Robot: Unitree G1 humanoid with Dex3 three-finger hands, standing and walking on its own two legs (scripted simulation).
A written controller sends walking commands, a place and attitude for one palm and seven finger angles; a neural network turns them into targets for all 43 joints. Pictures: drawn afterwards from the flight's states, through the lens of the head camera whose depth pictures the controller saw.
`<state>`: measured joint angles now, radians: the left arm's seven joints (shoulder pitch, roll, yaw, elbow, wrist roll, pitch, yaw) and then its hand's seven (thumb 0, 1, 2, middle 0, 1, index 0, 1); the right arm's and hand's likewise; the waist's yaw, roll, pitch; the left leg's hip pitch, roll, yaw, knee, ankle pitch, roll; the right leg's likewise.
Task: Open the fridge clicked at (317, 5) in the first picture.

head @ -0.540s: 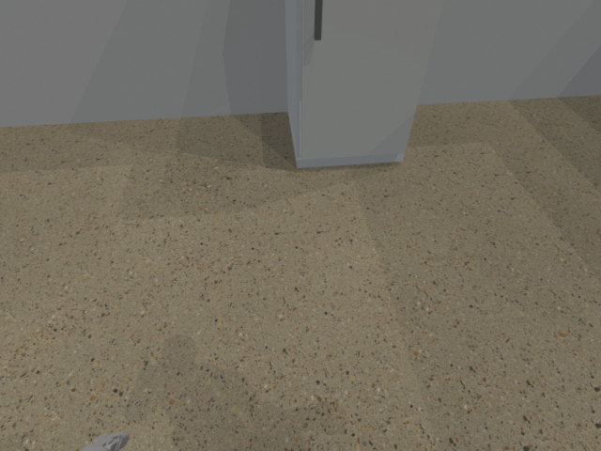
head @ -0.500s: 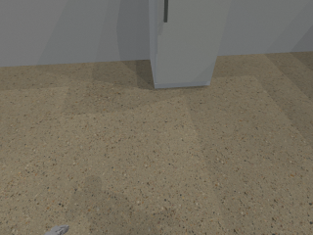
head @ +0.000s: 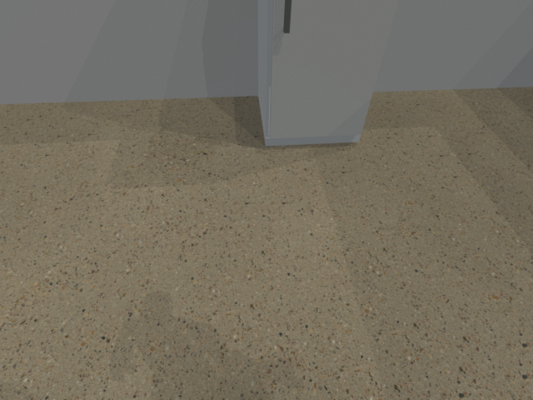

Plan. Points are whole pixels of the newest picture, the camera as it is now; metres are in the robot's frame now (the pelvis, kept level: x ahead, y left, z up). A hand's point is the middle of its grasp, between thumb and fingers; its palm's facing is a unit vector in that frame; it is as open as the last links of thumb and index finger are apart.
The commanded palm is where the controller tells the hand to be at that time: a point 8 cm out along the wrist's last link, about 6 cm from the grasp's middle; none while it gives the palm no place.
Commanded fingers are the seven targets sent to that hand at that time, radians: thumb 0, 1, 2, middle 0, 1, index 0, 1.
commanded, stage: stand and wait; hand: left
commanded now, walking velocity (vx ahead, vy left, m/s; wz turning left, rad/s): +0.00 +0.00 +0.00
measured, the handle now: out of the picture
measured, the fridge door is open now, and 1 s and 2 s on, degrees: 0 0 0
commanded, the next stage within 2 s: look at it before walking up in 0.28 s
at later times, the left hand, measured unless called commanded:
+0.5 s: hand out of the picture +0.07 +0.25 -0.15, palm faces -0.03 -0.95 -0.32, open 7.4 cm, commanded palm none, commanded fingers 0.00 0.90 0.90 -0.20 -0.30 -0.20 -0.30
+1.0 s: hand out of the picture +0.07 +0.25 -0.15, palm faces -0.03 -0.94 -0.33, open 7.4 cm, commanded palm none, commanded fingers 0.00 0.90 0.90 -0.20 -0.30 -0.20 -0.30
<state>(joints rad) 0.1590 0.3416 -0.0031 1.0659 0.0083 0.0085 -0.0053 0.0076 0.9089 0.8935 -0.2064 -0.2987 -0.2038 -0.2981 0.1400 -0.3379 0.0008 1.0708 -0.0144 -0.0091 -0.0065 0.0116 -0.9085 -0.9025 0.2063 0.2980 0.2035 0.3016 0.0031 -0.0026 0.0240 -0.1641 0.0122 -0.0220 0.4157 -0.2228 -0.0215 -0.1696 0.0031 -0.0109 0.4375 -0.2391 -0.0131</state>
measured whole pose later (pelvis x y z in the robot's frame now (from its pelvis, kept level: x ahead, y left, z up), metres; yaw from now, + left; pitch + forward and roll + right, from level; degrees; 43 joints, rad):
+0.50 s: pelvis -0.01 +0.01 +0.00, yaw +0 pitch -2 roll +0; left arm 0.14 0.34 -0.01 1.08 0.01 0.00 -0.01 0.01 0.91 0.89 -0.21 -0.30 -0.20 -0.30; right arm 0.13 -0.33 0.00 1.10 -0.01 -0.01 0.00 0.01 -0.91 -0.90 0.21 0.30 0.20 0.30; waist 0.00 -0.01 0.02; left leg -0.15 0.01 -0.02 0.38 -0.19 -0.01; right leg -0.16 0.00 0.00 0.39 -0.21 0.00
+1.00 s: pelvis +0.00 +0.01 +0.00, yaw +0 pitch -2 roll +0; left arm 0.14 0.34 -0.01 1.09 0.01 0.00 -0.01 0.01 0.91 0.89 -0.21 -0.30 -0.20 -0.30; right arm 0.12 -0.34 0.00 1.11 -0.01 -0.01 0.00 0.01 -0.91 -0.90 0.21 0.30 0.20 0.30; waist 0.00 0.00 0.03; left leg -0.14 0.01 -0.01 0.36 -0.19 -0.01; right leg -0.14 0.00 0.00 0.38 -0.20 0.00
